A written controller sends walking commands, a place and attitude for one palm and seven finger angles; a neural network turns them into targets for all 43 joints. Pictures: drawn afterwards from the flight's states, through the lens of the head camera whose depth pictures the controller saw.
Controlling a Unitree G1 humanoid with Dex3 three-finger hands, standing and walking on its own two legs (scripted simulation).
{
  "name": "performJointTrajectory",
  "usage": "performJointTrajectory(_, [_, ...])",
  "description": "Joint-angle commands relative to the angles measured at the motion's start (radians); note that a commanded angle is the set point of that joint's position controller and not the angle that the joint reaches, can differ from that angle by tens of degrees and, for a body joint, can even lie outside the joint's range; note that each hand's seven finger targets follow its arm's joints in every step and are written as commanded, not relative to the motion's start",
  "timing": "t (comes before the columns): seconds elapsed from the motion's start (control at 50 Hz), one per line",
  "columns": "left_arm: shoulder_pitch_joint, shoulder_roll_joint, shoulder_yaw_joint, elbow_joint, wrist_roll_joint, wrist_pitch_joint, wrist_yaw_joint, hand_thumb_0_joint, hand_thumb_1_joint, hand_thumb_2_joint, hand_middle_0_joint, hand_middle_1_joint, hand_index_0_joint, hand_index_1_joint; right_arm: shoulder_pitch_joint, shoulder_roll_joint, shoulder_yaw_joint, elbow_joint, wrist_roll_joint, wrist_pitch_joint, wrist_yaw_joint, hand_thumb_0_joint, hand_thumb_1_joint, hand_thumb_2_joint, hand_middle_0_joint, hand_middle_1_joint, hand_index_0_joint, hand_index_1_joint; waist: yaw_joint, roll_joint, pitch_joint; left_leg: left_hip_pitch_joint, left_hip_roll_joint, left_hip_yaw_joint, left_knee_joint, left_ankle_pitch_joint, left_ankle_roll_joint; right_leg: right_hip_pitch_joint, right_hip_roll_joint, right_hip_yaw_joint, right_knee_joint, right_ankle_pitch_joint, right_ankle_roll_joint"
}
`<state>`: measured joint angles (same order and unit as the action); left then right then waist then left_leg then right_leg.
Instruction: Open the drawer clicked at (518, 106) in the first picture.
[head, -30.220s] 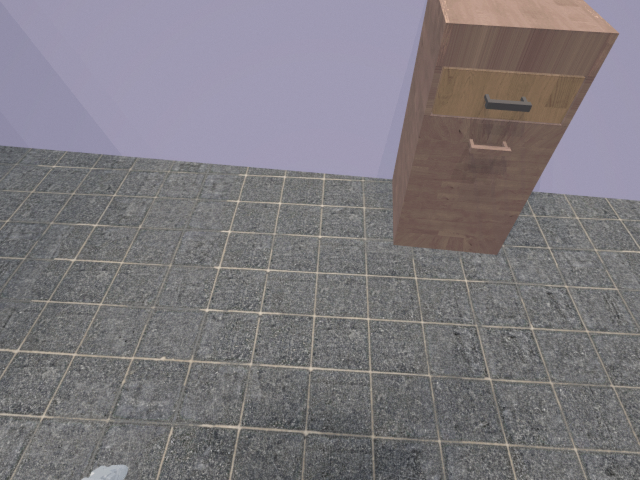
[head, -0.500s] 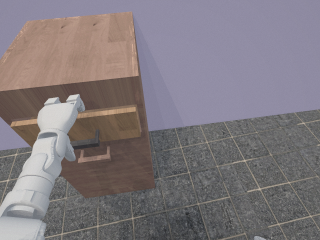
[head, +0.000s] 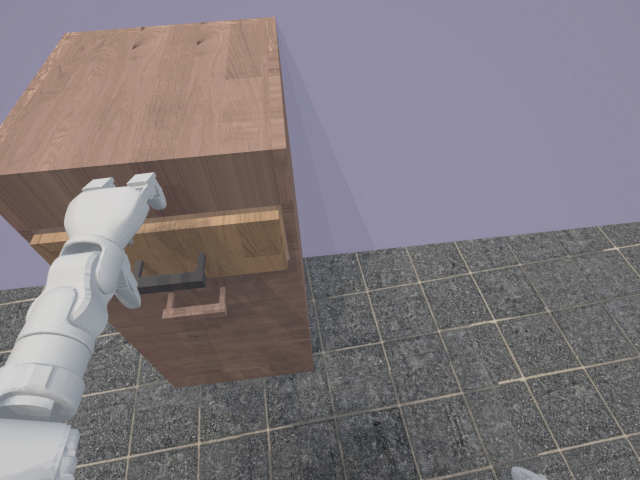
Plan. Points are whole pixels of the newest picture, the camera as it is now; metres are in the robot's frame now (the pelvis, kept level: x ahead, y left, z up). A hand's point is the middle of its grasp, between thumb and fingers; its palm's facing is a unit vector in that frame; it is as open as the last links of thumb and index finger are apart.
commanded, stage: draw the hand back to the body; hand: left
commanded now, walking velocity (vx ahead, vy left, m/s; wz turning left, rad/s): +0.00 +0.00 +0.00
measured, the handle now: (168, 272) +0.43 +0.29 -0.06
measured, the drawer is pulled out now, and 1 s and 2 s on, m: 0.03 0.03 0.03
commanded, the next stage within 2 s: step back with the hand held close in 1.62 s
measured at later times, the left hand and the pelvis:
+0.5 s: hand (94, 287) +0.31 +0.29 +0.09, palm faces +0.03 -0.07 -1.00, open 13.8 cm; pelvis +0.00 +0.00 +0.01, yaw +0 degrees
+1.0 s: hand (86, 307) +0.25 +0.23 +0.16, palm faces +0.37 -0.87 -0.32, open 12.3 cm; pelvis +0.01 -0.01 +0.02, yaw -1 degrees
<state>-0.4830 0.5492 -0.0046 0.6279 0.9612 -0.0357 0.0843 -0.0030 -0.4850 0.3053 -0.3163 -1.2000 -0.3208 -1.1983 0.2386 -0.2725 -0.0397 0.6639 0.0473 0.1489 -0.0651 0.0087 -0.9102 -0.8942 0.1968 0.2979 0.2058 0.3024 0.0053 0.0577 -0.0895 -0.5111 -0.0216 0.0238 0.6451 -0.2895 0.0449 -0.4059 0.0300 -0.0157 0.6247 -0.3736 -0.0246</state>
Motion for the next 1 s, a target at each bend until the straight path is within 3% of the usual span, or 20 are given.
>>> performJointTrajectory(0.0, [-0.373,0.263,0.113,-0.22,-0.001,-0.027,0.054,0.0,-0.5,0.3,-0.3,-1.2,-0.3,-1.2,0.008,-0.132,-0.05,-0.108,-0.007,-0.032,-0.004,0.0,-0.9,-0.9,0.2,0.3,0.2,0.3,-0.014,0.006,-0.319,0.271,-0.008,-0.024,-0.029,0.34,0.012,0.019,0.028,0.001,-0.062,0.357,-0.017])
performJointTrajectory(0.04, [-0.289,0.262,0.139,-0.289,-0.011,-0.027,0.067,0.0,-0.5,0.3,-0.3,-1.2,-0.3,-1.2,-0.006,-0.128,-0.056,-0.125,-0.007,-0.034,0.004,0.0,-0.9,-0.9,0.2,0.3,0.2,0.3,0.015,0.026,-0.358,0.3,-0.004,-0.025,-0.03,0.397,0.009,0.039,0.03,0.001,-0.056,0.384,-0.019])
performJointTrajectory(0.16, [-0.054,0.269,0.191,-0.447,-0.038,0.063,0.089,0.0,-0.5,0.3,-0.3,-1.2,-0.3,-1.2,-0.071,-0.126,-0.046,-0.162,-0.007,-0.037,0.024,0.0,-0.9,-0.9,0.2,0.3,0.2,0.3,0.058,0.009,-0.361,0.294,0.0,-0.022,-0.062,0.447,0.003,0.129,0.028,-0.003,-0.066,0.419,-0.018])
performJointTrajectory(0.24, [0.01,0.246,0.167,-0.492,-0.048,0.127,0.072,0.0,-0.5,0.3,-0.3,-1.2,-0.3,-1.2,-0.118,-0.124,-0.031,-0.166,0.002,-0.044,0.015,0.0,-0.9,-0.9,0.2,0.3,0.2,0.3,0.044,-0.047,-0.257,0.276,-0.001,-0.016,-0.089,0.362,0.009,0.117,0.026,-0.005,-0.094,0.379,-0.007])
performJointTrajectory(0.28, [-0.017,0.281,0.18,-0.564,-0.049,0.126,0.055,0.0,-0.5,0.3,-0.3,-1.2,-0.3,-1.2,-0.143,-0.125,-0.023,-0.168,0.004,-0.048,0.006,0.0,-0.9,-0.9,0.2,0.3,0.2,0.3,0.047,-0.019,-0.267,0.299,-0.005,-0.018,-0.105,0.332,0.011,0.127,0.022,0.004,-0.11,0.352,-0.004])
performJointTrajectory(0.38, [0.053,0.228,0.142,-0.666,-0.067,0.094,0.022,0.0,-0.5,0.3,-0.3,-1.2,-0.3,-1.2,-0.173,-0.108,-0.014,-0.166,-0.006,-0.067,-0.006,0.0,-0.9,-0.9,0.2,0.3,0.2,0.3,0.035,0.009,-0.219,0.358,-0.004,-0.037,-0.11,0.34,0.009,0.09,0.02,-0.007,-0.13,0.318,-0.005])
performJointTrajectory(0.4, [0.091,0.209,0.133,-0.659,-0.073,0.093,0.016,0.0,-0.5,0.3,-0.3,-1.2,-0.3,-1.2,-0.178,-0.106,-0.016,-0.165,-0.008,-0.068,-0.008,0.0,-0.9,-0.9,0.2,0.3,0.2,0.3,0.036,0.004,-0.189,0.351,-0.004,-0.037,-0.113,0.328,0.008,0.084,0.023,-0.011,-0.131,0.303,-0.007])
performJointTrajectory(0.48, [0.118,0.227,0.154,-0.761,-0.072,0.074,0.011,0.0,-0.5,0.3,-0.3,-1.2,-0.3,-1.2,-0.214,-0.098,-0.007,-0.174,-0.014,-0.075,-0.005,0.0,-0.9,-0.9,0.2,0.3,0.2,0.3,0.06,0.038,-0.229,0.388,-0.01,-0.045,-0.122,0.344,0.0,0.112,0.017,-0.009,-0.138,0.304,-0.009])
performJointTrajectory(0.5, [0.16,0.191,0.129,-0.756,-0.076,0.08,0.009,0.0,-0.5,0.3,-0.3,-1.2,-0.3,-1.2,-0.222,-0.092,-0.007,-0.176,-0.016,-0.075,-0.004,0.0,-0.9,-0.9,0.2,0.3,0.2,0.3,0.056,0.031,-0.19,0.383,-0.008,-0.045,-0.126,0.338,-0.002,0.102,0.019,-0.014,-0.141,0.296,-0.01])
performJointTrajectory(0.52, [0.162,0.205,0.149,-0.762,-0.074,0.08,0.01,0.0,-0.5,0.3,-0.3,-1.2,-0.3,-1.2,-0.23,-0.095,-0.002,-0.174,-0.016,-0.075,-0.003,0.0,-0.9,-0.9,0.2,0.3,0.2,0.3,0.062,0.0,-0.18,0.377,-0.008,-0.048,-0.134,0.33,-0.004,0.103,0.018,-0.016,-0.148,0.294,-0.008])
performJointTrajectory(0.6, [0.235,0.21,0.166,-0.825,-0.08,0.091,0.009,0.0,-0.5,0.3,-0.3,-1.2,-0.3,-1.2,-0.258,-0.089,0.003,-0.181,-0.021,-0.077,-0.001,0.0,-0.9,-0.9,0.2,0.3,0.2,0.3,0.078,0.004,-0.182,0.39,-0.01,-0.041,-0.148,0.332,-0.006,0.145,0.015,-0.013,-0.162,0.303,-0.01])
performJointTrajectory(0.62, [0.162,-0.095,0.175,-0.854,-0.813,0.026,0.012,0.0,-0.465,0.315,-0.298,-1.178,-0.298,-1.178,-0.192,-0.033,0.028,-0.27,0.007,-0.126,-0.009,0.0,-0.9,-0.9,0.2,0.3,0.2,0.3,-0.024,-0.088,-0.069,0.527,0.027,-0.025,-0.174,0.237,0.013,0.132,0.011,-0.018,-0.255,0.297,-0.014])
performJointTrajectory(0.64, [0.239,-0.004,0.226,-0.846,-0.877,-0.004,0.022,0.0,-0.43,0.33,-0.295,-1.155,-0.295,-1.155,-0.211,-0.059,0.041,-0.244,-0.006,-0.159,-0.014,0.0,-0.9,-0.9,0.2,0.3,0.2,0.3,0.008,-0.111,-0.084,0.546,0.037,-0.032,-0.192,0.205,0.015,0.173,0.011,-0.006,-0.254,0.277,-0.01])
performJointTrajectory(0.66, [0.306,0.036,0.317,-0.868,-0.961,-0.027,0.029,0.0,-0.395,0.345,-0.292,-1.133,-0.292,-1.133,-0.217,-0.074,0.044,-0.235,-0.015,-0.173,-0.033,0.0,-0.9,-0.9,0.2,0.3,0.2,0.3,0.03,-0.156,-0.105,0.538,0.035,-0.035,-0.214,0.228,0.009,0.221,0.011,-0.009,-0.27,0.29,-0.006])
performJointTrajectory(0.7, [0.316,0.029,0.343,-0.947,-1.009,-0.056,0.032,0.0,-0.325,0.375,-0.287,-1.087,-0.287,-1.087,-0.211,-0.067,0.054,-0.218,-0.026,-0.199,-0.045,0.0,-0.9,-0.9,0.2,0.3,0.2,0.3,0.041,-0.044,-0.123,0.555,0.029,-0.023,-0.24,0.309,-0.003,0.273,-0.003,-0.008,-0.275,0.367,-0.002])
performJointTrajectory(0.76, [0.38,0.023,0.376,-0.968,-1.027,-0.075,0.038,0.0,-0.22,0.42,-0.28,-1.02,-0.28,-1.02,-0.195,-0.066,0.058,-0.193,-0.039,-0.227,-0.041,0.0,-0.9,-0.9,0.2,0.3,0.2,0.3,0.048,0.066,-0.044,0.541,0.025,-0.016,-0.272,0.322,-0.019,0.283,-0.006,-0.003,-0.319,0.373,-0.007])
performJointTrajectory(0.82, [0.48,-0.031,0.351,-0.998,-1.041,-0.087,0.025,0.0,-0.115,0.465,-0.273,-0.952,-0.273,-0.952,-0.198,-0.059,0.057,-0.197,-0.044,-0.248,-0.029,0.0,-0.9,-0.9,0.2,0.3,0.2,0.3,0.048,0.026,-0.006,0.533,0.03,-0.014,-0.299,0.336,-0.021,0.3,-0.007,-0.006,-0.34,0.398,-0.003])
performJointTrajectory(0.94, [0.629,-0.037,0.362,-1.114,-1.048,-0.105,0.012,0.0,0.095,0.555,-0.257,-0.817,-0.257,-0.817,-0.198,-0.064,0.037,-0.194,-0.047,-0.271,-0.012,0.0,-0.9,-0.9,0.2,0.3,0.2,0.3,0.052,0.035,-0.04,0.551,0.027,0.002,-0.296,0.376,-0.019,0.333,-0.012,0.003,-0.359,0.449,0.004])
performJointTrajectory(0.96, [0.675,-0.036,0.366,-1.106,-1.049,-0.104,0.012,0.0,0.13,0.57,-0.255,-0.795,-0.255,-0.795,-0.198,-0.067,0.035,-0.19,-0.052,-0.273,-0.012,0.0,-0.9,-0.9,0.2,0.3,0.2,0.3,0.052,-0.026,-0.018,0.538,0.027,0.0,-0.297,0.367,-0.018,0.33,-0.009,0.001,-0.37,0.445,0.006])
performJointTrajectory(0.98, [0.698,-0.043,0.363,-1.122,-1.051,-0.106,0.011,0.0,0.165,0.585,-0.252,-0.772,-0.252,-0.772,-0.201,-0.067,0.031,-0.192,-0.048,-0.275,-0.011,0.0,-0.9,-0.9,0.2,0.3,0.2,0.3,0.05,-0.013,-0.017,0.536,0.028,0.003,-0.299,0.356,-0.016,0.326,-0.013,0.005,-0.369,0.442,0.009])
